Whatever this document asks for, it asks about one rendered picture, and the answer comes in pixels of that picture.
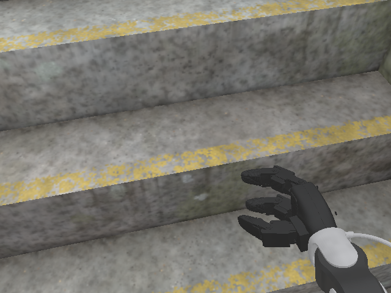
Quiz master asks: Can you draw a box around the robot right hand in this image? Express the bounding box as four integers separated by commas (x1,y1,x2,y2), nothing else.
238,165,337,252

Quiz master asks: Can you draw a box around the robot right forearm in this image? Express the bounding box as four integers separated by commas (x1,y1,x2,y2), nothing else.
308,227,387,293

